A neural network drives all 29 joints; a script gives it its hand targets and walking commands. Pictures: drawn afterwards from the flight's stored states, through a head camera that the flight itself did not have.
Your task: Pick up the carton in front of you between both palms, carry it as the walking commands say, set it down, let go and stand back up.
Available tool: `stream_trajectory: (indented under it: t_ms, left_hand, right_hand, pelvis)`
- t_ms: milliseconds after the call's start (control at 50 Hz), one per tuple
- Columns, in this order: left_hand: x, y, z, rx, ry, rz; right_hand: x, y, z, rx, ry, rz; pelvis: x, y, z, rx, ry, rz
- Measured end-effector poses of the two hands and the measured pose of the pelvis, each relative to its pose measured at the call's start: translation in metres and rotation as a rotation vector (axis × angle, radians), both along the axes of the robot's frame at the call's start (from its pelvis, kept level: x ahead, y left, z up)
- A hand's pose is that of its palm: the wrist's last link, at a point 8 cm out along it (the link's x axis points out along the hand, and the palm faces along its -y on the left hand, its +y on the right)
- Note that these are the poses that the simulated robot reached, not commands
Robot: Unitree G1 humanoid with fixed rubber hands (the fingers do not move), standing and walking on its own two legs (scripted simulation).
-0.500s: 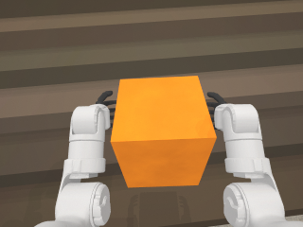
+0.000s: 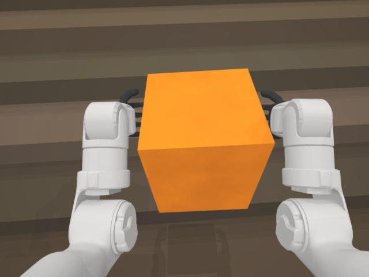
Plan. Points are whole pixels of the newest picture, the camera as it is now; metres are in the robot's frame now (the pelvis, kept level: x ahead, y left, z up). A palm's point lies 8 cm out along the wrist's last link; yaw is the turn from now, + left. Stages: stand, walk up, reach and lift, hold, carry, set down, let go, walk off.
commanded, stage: carry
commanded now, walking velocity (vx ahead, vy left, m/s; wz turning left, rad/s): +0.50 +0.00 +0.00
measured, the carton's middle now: (200, 145) +0.37 +0.01 +0.09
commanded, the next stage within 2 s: none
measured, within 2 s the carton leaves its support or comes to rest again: neither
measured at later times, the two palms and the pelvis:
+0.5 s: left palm (132, 52) +0.58 +0.18 +0.21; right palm (249, 51) +0.60 -0.12 +0.20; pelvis +0.21 -0.01 +0.05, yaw +1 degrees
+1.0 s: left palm out of the picture +0.89 +0.18 +0.40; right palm out of the picture +0.86 -0.12 +0.38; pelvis +0.50 +0.06 +0.19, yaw +0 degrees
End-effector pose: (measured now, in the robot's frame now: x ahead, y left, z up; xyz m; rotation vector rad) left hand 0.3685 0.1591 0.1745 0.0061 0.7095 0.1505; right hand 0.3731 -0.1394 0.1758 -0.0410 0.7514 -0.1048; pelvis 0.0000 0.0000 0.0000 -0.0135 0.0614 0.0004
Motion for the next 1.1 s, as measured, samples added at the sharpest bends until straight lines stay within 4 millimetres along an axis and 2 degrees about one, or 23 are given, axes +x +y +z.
stream_trajectory:
  t_ms: [120,200,280,360,440,480,540,580,640,700,800,880,940,1000,1040,1100]
  left_hand:
    - [0.044,0.015,0.002,-0.030,-0.023,-0.008]
    - [0.077,0.013,0.012,-0.048,-0.020,-0.024]
    - [0.116,0.004,0.026,-0.076,-0.066,-0.043]
    - [0.157,-0.003,0.034,-0.086,-0.089,-0.040]
    - [0.197,0.004,0.031,-0.064,-0.047,0.006]
    - [0.209,0.016,0.030,-0.030,-0.012,0.057]
    - [0.219,0.034,0.034,-0.002,0.035,0.120]
    - [0.227,0.042,0.044,-0.013,0.054,0.145]
    - [0.252,0.045,0.071,-0.033,0.045,0.158]
    - [0.289,0.042,0.110,-0.019,-0.002,0.150]
    - [0.355,0.035,0.176,0.045,-0.097,0.098]
    - [0.413,0.029,0.212,0.070,-0.115,0.040]
    - [0.464,0.024,0.226,0.060,-0.096,-0.001]
    - [0.518,0.019,0.228,0.035,-0.046,-0.057]
    - [0.550,0.015,0.225,0.005,0.003,-0.096]
    - [0.582,0.014,0.226,-0.031,0.073,-0.109]
  right_hand:
    - [0.040,0.015,0.009,-0.009,-0.023,-0.024]
    - [0.058,0.013,0.010,-0.003,-0.021,-0.053]
    - [0.085,0.005,0.023,-0.008,-0.068,-0.086]
    - [0.125,-0.002,0.031,-0.003,-0.091,-0.095]
    - [0.182,0.004,0.028,0.017,-0.048,-0.053]
    - [0.214,0.015,0.025,0.041,-0.011,-0.001]
    - [0.250,0.036,0.031,0.046,0.035,0.066]
    - [0.266,0.044,0.044,0.042,0.056,0.083]
    - [0.293,0.048,0.074,0.035,0.047,0.089]
    - [0.326,0.045,0.108,0.044,-0.001,0.087]
    - [0.379,0.036,0.157,0.076,-0.099,0.064]
    - [0.420,0.029,0.185,0.075,-0.124,0.023]
    - [0.457,0.024,0.199,0.057,-0.106,-0.010]
    - [0.492,0.019,0.206,0.026,-0.057,-0.063]
    - [0.508,0.016,0.209,-0.007,-0.008,-0.101]
    - [0.529,0.017,0.215,-0.033,0.063,-0.119]
  pelvis:
    - [0.032,0.016,0.009,0.009,-0.001,-0.007]
    - [0.056,0.023,0.020,-0.018,0.010,0.003]
    - [0.085,0.022,0.023,-0.033,0.014,0.021]
    - [0.126,0.016,0.024,-0.042,0.005,0.038]
    - [0.177,0.005,0.031,-0.047,0.014,0.032]
    - [0.203,-0.002,0.043,-0.058,-0.008,0.026]
    - [0.226,-0.009,0.071,-0.061,-0.030,0.027]
    - [0.244,-0.013,0.093,-0.052,-0.038,0.030]
    - [0.272,-0.016,0.124,-0.020,-0.037,0.045]
    - [0.303,-0.013,0.145,0.013,-0.023,0.050]
    - [0.361,0.007,0.160,0.038,-0.013,0.021]
    - [0.415,0.025,0.169,0.063,-0.017,0.006]
    - [0.457,0.038,0.175,0.080,0.003,0.004]
    - [0.502,0.055,0.185,0.074,0.010,0.003]
    - [0.524,0.064,0.200,0.089,-0.009,0.012]
    - [0.548,0.070,0.231,0.086,-0.026,0.006]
